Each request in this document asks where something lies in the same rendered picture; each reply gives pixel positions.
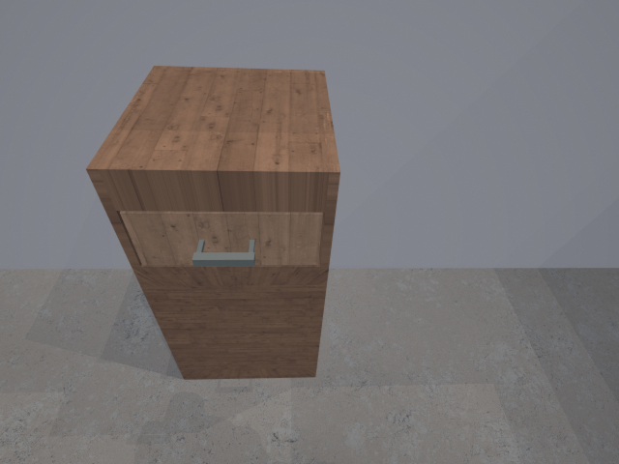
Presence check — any handle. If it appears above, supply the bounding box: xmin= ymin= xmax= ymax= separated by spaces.
xmin=192 ymin=240 xmax=255 ymax=267

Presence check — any drawer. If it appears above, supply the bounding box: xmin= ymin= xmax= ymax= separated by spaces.
xmin=120 ymin=211 xmax=323 ymax=266

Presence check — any cabinet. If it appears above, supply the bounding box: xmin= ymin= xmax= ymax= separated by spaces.
xmin=86 ymin=66 xmax=340 ymax=380

